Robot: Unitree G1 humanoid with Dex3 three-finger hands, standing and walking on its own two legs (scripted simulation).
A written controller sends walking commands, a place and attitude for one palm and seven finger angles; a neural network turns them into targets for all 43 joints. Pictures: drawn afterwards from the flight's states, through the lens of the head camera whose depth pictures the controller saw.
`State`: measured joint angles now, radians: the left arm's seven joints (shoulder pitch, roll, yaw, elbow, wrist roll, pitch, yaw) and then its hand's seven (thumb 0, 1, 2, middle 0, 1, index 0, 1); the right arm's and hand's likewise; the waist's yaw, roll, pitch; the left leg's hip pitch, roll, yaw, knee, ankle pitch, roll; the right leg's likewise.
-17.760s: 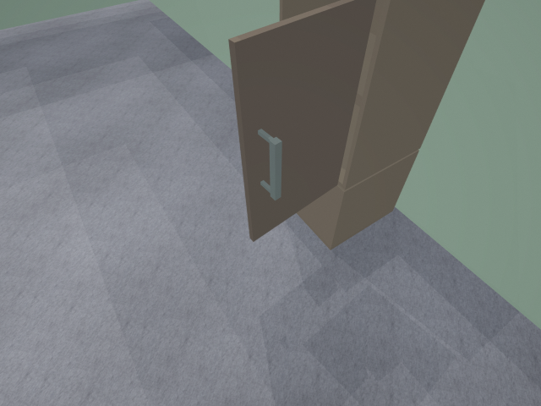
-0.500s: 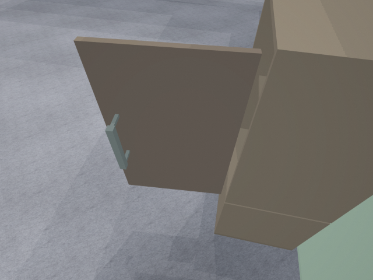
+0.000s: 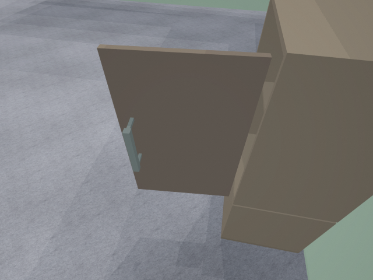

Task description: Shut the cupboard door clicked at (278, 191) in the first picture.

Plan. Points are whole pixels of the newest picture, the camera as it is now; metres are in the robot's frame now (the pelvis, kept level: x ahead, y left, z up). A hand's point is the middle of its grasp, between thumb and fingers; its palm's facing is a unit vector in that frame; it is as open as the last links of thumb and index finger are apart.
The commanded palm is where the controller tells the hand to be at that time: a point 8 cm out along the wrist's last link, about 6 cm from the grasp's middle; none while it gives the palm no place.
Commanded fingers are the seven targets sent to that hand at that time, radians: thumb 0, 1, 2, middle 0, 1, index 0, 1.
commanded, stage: come to a stop and stand still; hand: left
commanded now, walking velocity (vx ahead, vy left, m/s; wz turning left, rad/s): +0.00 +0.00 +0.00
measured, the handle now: (134, 146) +0.48 +0.19 -0.03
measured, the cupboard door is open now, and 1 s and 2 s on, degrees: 96 96 96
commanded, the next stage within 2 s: look again from close up in 0.22 s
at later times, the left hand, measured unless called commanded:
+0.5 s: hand out of the picture +0.03 +0.18 -0.17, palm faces -0.03 -0.98 -0.22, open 7.4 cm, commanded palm none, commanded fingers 0.00 0.90 0.90 -0.20 -0.30 -0.20 -0.30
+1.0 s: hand (105, 275) +0.15 +0.19 -0.09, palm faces +0.21 -0.96 -0.19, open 7.3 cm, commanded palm +0.13 +0.23 -0.07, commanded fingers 0.00 0.90 0.90 -0.31 -0.42 -0.31 -0.42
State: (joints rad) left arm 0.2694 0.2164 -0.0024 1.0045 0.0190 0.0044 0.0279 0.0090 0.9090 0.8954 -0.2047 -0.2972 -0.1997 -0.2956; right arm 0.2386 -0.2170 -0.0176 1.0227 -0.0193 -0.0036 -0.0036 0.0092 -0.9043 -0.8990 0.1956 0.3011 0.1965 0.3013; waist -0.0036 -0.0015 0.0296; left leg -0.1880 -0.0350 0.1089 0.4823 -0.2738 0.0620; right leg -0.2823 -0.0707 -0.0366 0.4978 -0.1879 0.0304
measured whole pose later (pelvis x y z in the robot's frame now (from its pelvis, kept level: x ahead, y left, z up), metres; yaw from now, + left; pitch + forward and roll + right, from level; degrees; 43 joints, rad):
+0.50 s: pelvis +0.01 +0.00 +0.00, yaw -1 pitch -2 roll +1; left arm 0.27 0.17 -0.02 1.07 0.02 0.00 0.04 0.01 0.91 0.90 -0.20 -0.30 -0.20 -0.30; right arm 0.21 -0.18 -0.01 1.11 -0.01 -0.01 -0.01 0.01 -0.90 -0.90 0.20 0.30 0.20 0.30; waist -0.01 -0.01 0.06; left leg -0.14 -0.03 0.13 0.44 -0.28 0.06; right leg -0.25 -0.06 -0.02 0.47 -0.19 0.04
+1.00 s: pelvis +0.02 -0.01 -0.01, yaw +1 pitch -2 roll +1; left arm 0.43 0.21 0.03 0.35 -0.12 0.00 0.08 0.02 0.91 0.89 -0.22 -0.31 -0.21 -0.31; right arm 0.36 -0.18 0.02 0.95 0.03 -0.23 -0.06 0.01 -0.90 -0.90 0.20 0.30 0.20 0.30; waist -0.01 -0.03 0.01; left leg -0.17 -0.05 0.10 0.52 -0.32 0.04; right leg -0.29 -0.08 -0.03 0.60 -0.28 0.00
